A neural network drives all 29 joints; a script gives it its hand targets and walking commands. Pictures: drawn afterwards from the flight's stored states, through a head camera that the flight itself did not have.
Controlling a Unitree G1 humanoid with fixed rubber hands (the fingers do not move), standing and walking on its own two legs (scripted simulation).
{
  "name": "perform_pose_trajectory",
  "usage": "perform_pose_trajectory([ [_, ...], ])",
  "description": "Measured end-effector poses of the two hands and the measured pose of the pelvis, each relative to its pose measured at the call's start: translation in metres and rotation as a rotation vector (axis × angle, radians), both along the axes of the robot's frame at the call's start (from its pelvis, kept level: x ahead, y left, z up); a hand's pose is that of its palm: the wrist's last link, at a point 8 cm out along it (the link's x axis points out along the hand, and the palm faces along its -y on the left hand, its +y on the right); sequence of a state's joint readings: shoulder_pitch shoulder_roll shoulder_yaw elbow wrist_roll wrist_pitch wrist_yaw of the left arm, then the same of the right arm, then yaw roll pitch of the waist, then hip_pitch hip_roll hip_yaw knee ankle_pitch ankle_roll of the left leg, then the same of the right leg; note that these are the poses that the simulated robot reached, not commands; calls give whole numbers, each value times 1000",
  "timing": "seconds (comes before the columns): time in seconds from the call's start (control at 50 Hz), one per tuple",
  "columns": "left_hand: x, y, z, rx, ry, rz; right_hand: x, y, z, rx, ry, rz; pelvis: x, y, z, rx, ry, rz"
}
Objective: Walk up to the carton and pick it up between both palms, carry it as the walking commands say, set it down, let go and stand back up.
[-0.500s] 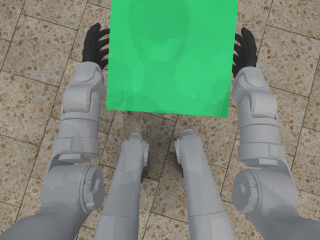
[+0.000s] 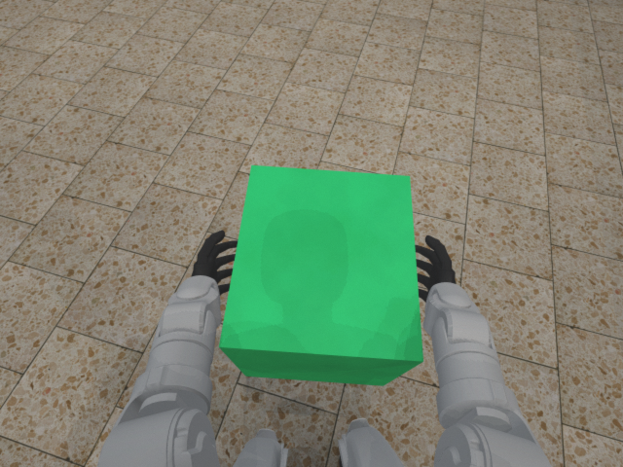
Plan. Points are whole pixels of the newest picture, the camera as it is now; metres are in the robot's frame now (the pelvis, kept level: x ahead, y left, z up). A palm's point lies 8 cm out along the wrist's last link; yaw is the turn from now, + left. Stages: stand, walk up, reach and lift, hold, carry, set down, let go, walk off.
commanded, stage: reach and lift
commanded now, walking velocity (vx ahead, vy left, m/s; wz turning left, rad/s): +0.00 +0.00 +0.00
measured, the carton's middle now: (322, 283) +0.40 -0.02 -0.09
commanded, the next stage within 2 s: none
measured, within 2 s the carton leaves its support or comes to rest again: neither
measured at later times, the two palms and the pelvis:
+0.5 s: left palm (192, 281) +0.36 +0.15 +0.03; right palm (455, 293) +0.33 -0.18 +0.03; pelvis +0.04 +0.01 +0.06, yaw +0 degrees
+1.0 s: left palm (166, 271) +0.34 +0.15 +0.09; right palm (472, 278) +0.32 -0.17 +0.09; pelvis +0.04 +0.00 +0.08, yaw +1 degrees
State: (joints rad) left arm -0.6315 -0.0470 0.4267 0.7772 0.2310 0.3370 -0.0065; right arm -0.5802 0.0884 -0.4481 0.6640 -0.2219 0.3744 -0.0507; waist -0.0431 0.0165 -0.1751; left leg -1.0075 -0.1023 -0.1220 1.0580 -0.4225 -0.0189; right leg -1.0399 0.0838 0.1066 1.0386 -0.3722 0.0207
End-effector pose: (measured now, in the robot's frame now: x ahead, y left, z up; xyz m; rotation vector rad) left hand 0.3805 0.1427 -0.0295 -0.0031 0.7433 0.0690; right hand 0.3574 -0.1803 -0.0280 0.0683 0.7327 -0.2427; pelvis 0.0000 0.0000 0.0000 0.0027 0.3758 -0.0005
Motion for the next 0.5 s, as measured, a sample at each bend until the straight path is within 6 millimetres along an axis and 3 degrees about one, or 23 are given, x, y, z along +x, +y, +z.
perform_pose_trajectory([
  [0.1, -4, 2, 3, 5, 12, 1, 0, 1, 6, -7, 13, 13, 15, 2, 20, 3, -1, -8],
  [0.28, -22, 9, 13, 2, 32, 10, -19, 9, 13, 23, 30, -9, 37, 4, 44, 3, 7, -1],
  [0.5, -22, 3, 56, -8, -17, -10, -28, 4, 55, 12, -19, -27, 38, 8, 61, -3, -94, 1],
])
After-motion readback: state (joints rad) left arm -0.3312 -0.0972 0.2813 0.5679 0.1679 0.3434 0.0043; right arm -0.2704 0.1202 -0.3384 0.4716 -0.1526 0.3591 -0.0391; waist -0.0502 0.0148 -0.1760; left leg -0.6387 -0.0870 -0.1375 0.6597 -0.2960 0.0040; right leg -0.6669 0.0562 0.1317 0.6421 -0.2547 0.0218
